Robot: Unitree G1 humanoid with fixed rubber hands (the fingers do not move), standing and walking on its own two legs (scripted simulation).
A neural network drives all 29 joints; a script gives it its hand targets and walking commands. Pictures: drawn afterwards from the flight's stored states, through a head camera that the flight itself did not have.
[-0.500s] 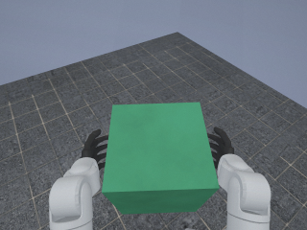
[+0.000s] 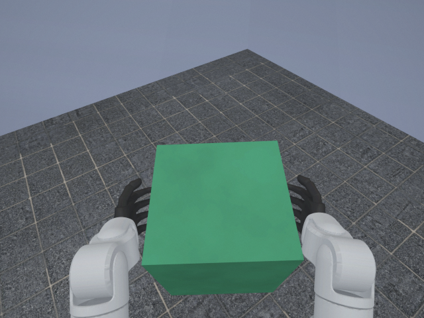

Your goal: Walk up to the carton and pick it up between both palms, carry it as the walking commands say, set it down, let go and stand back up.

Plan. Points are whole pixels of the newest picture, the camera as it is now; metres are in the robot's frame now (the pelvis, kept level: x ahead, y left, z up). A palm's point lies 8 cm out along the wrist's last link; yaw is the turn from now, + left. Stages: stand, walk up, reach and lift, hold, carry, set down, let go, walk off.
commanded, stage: carry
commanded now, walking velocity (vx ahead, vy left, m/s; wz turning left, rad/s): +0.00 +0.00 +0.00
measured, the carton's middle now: (219, 224) +0.29 +0.00 +0.03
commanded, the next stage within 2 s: hold in 1.76 s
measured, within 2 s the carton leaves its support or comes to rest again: neither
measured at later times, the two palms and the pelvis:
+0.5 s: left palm (121, 241) +0.22 +0.15 +0.10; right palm (312, 232) +0.24 -0.15 +0.10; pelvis -0.02 +0.00 +0.00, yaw +0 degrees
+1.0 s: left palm (134, 247) +0.25 +0.15 +0.03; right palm (298, 245) +0.25 -0.15 +0.02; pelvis -0.02 +0.00 +0.00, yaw +0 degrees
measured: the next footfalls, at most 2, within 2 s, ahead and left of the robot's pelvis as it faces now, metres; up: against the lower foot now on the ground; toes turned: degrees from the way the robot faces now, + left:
none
